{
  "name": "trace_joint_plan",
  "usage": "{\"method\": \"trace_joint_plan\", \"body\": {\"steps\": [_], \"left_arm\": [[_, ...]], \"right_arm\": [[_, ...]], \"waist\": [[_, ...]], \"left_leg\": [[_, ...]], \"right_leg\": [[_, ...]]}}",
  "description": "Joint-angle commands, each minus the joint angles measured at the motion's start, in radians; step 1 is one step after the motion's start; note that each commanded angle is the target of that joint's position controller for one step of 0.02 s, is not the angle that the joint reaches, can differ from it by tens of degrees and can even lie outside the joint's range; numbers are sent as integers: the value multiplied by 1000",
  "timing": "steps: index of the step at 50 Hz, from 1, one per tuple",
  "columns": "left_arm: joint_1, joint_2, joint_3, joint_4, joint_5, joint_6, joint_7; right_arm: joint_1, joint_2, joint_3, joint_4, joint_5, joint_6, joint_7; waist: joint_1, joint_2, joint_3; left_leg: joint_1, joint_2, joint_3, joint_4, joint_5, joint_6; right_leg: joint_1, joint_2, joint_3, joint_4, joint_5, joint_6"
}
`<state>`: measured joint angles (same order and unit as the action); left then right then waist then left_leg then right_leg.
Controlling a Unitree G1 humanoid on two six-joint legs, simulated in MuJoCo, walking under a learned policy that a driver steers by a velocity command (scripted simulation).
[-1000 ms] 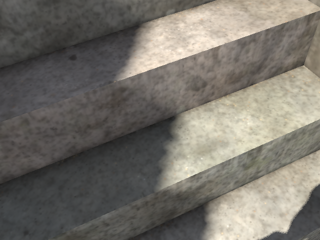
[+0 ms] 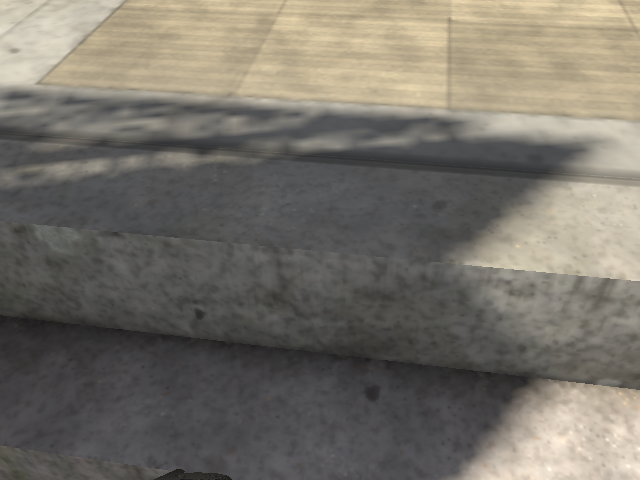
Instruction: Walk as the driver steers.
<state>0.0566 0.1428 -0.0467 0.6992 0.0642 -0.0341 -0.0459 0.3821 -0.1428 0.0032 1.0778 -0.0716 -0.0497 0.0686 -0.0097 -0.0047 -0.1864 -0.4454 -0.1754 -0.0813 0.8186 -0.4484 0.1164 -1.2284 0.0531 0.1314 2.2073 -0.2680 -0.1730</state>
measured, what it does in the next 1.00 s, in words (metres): climbs: right foot 0.22 m higher, then left foot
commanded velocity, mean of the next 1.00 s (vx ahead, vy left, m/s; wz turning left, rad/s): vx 0.50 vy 0.00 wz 0.25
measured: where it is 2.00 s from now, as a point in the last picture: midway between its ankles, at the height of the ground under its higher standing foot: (226, 405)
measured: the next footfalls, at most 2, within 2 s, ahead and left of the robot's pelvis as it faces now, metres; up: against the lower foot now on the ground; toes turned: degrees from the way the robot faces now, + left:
right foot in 0.18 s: +0.25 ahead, -0.16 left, +0.22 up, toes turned +3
left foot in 0.64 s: +0.26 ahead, +0.14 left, +0.22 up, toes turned +13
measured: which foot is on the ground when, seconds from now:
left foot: down 0.00-0.20, up 0.22-0.62, down 0.64-1.00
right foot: up 0.00-0.16, down 0.18-0.64, up 0.66-1.00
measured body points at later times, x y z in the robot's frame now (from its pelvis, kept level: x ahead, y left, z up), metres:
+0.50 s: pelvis +0.16 -0.02 +0.24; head +0.14 -0.02 +0.69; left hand +0.12 +0.20 +0.08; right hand +0.31 -0.24 +0.10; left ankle +0.22 +0.14 -0.29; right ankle +0.21 -0.16 -0.48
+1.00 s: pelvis +0.32 +0.05 +0.30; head +0.34 +0.07 +0.75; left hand +0.55 +0.20 +0.22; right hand +0.25 -0.14 +0.15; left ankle +0.23 +0.13 -0.46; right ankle +0.45 -0.01 -0.20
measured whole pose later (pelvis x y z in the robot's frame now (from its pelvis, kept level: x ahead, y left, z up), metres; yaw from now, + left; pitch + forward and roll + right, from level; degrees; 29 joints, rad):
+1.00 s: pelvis +0.32 +0.05 +0.30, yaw +9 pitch +3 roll -5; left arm -0.08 -0.02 -0.11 0.72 -0.06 -0.01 0.03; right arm 0.49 -0.05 0.03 1.17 0.06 -0.12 -0.05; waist -0.01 0.05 -0.02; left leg -0.02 0.08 0.08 0.16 -0.08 0.08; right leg -1.18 0.03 -0.21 1.73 -0.41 -0.18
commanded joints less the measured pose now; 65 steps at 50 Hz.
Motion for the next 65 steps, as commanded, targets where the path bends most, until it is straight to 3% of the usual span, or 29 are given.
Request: {"method": "trace_joint_plan", "body": {"steps": [1, 5, 6, 7, 8, 10, 11, 12, 14, 17, 21, 24, 27, 31, 33, 34, 36, 39, 41, 45, 50, 51, 52, 53, 54, 55, 57, 61, 65], "left_arm": [[-135, 23, -12, -72, 10, -5, -2], [-594, 26, -30, -256, -25, 74, -2], [-407, 21, -12, -213, -56, 68, -20], [-219, 98, 20, -152, -59, 77, -19], [-272, 153, 40, -88, -103, 62, -12], [192, 151, 72, 41, -5, 99, 4], [301, 218, 90, 95, 11, 98, 5], [233, 252, 98, 138, -23, 81, 24], [119, 94, 59, 228, -42, 5, 13], [-34, -105, 14, 238, -43, -50, 30], [133, 74, 61, 283, 1, -37, 9], [-98, 155, 83, 173, 12, -34, -16], [-176, 214, 88, 105, -5, -91, 2], [59, 207, 92, 207, -37, -88, -23], [309, 14, 61, 315, 11, -55, -84], [528, -45, 49, 343, 23, -72, -97], [51, 50, 59, 255, -47, -102, -61], [-26, 35, 25, 166, -15, -54, -43], [-236, -115, -9, 16, -17, -45, 22], [-303, -50, -25, -120, -80, 26, 82], [21, -79, -39, 29, -151, -2, 93], [124, -50, -19, 47, -163, 2, 100], [110, 105, -12, -14, -50, 129, -1], [122, 178, 42, 45, -30, 155, -27], [136, 155, 47, 68, 22, 180, -41], [261, 122, 80, 258, -39, 134, 41], [110, 77, 89, 250, -18, 82, 100], [106, -33, 87, 353, -25, -9, 82], [55, 69, 105, 327, -38, -55, 90]], "right_arm": [[119, -65, 1, 13, -49, -16, 27], [103, -201, -43, -3, 34, -1, 63], [44, -227, -43, -34, 36, -35, 76], [-29, -264, -67, -71, 63, -63, 86], [223, -206, -58, -21, 24, -86, 107], [134, -118, -36, 19, -38, -69, 123], [206, -72, -30, 79, -5, -39, 146], [116, -121, -46, 53, 68, -22, 122], [26, -126, -45, 19, 72, -34, 48], [-69, -31, -19, -49, 47, -4, 10], [-182, -73, -4, -116, 65, -6, 45], [-124, -130, -12, -113, 49, 8, 36], [-75, -229, -63, -71, 17, 8, 37], [-6, -183, -72, -34, 16, -6, -5], [287, -320, -114, 84, 1, -32, -23], [440, -416, -124, 71, 30, -33, -21], [274, -213, -71, 109, -28, -12, 1], [3, -45, 14, 61, -2, 23, 7], [88, -31, -5, 58, 44, -71, -50], [73, -83, 6, 73, 80, -126, -109], [313, -94, -2, 38, 172, -91, -132], [324, -163, -25, 29, 163, -100, -119], [291, -283, -25, 94, -121, -51, 104], [195, -292, -71, 84, -121, -23, 154], [165, -225, -77, 107, -56, 4, 149], [35, -87, -59, -113, 56, -85, 23], [-157, 21, -34, -275, 15, -66, -32], [-80, 57, -9, -368, 17, -18, -58], [-68, -16, -25, -397, 47, 1, -61]], "waist": [[26, -47, 88], [5, 125, 69], [97, 246, 40], [167, 174, -49], [-14, 28, -256], [207, -103, -405], [210, -328, -348], [192, -237, -150], [80, 55, -1], [-18, 30, 23], [38, -6, 98], [-68, -58, 69], [-111, -86, 100], [-100, -17, 169], [-44, 302, 68], [-64, 494, -63], [-140, 217, 223], [6, 15, 168], [-30, -55, 216], [31, 46, 360], [58, 106, -89], [94, 170, -214], [178, 272, -286], [155, 128, -196], [167, 39, -136], [60, -177, -174], [45, -97, 72], [-80, -58, 234], [-144, -25, 229]], "left_leg": [[176, 271, -420, -349, 224, 154], [-486, 303, -386, -807, 645, 289], [-347, 383, -384, -710, 1432, 294], [-57, 420, -315, -580, 1958, 270], [-107, 379, -306, -379, 2239, 246], [-203, 272, -299, -55, 1569, 208], [-331, 147, -236, 509, 708, 83], [-551, 143, -236, 934, 559, 58], [-733, 162, -213, 1058, 538, 55], [-669, 190, -161, 921, 347, 39], [-808, 187, -62, 938, 367, 37], [-414, 232, 56, 944, 356, 54], [17, 262, 87, 479, 473, -18], [132, 154, 191, -286, 110, -94], [381, 341, -193, -313, 589, 96], [643, 555, -811, -441, 557, 385], [489, 529, -707, -407, 23, 251], [181, 480, -445, -459, 51, 170], [165, 452, -263, -537, 101, 90], [-80, 405, -58, -850, 299, 44], [166, 371, 142, -445, 1929, 96], [183, 361, 134, -294, 1858, 95], [-82, 465, -114, -383, 1908, 362], [8, 416, -52, -263, 1592, 398], [41, 314, 6, -5, 1016, 362], [-48, 179, 71, 289, 633, 196], [-399, 73, -104, 1056, 427, 72], [-577, 117, -69, 1157, 362, 16], [-520, 203, -14, 1016, 424, -50]], "right_leg": [[-347, -32, -13, 154, 69, -29], [531, -19, -298, -657, -354, 88], [614, 24, -303, -607, -202, 104], [601, 68, -303, -805, -85, 104], [855, 69, -232, -952, -111, 19], [1174, -16, 120, -1318, -95, -6], [1065, -279, 664, -1677, -461, -180], [905, -348, 787, -1767, -859, -159], [798, -330, 452, -1606, -686, -84], [728, -198, 46, -1633, -335, -3], [725, -266, 36, -1866, -440, -38], [456, -277, -45, -2025, -403, -15], [425, -241, -171, -2035, -262, 16], [841, -243, -169, -1651, -110, -81], [553, -85, -206, -874, -55, -9], [182, 140, 95, -324, -203, 63], [-416, 116, 148, 466, 11, -10], [-313, -21, 60, 425, 175, -129], [-270, 38, -46, 530, -21, -9], [25, -87, -219, -102, 22, 54], [915, 18, -343, -790, -214, -31], [1008, 27, -225, -931, -279, -27], [1050, 62, -69, -1019, -263, 46], [926, 54, -108, -1076, -206, 71], [794, 7, -41, -1237, -200, 52], [934, -39, 151, -1273, -647, -86], [664, -240, 630, -1666, -961, -142], [538, -245, 380, -1665, -722, -32], [460, -256, 245, -1707, -634, -45]]}}
Velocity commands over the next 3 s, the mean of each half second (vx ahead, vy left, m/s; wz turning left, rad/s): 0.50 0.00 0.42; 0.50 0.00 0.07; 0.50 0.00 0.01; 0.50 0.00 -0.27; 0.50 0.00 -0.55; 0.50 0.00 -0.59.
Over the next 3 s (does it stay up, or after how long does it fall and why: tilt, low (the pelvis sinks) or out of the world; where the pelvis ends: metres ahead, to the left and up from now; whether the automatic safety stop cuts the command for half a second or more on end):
stays up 1.00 0.20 0.69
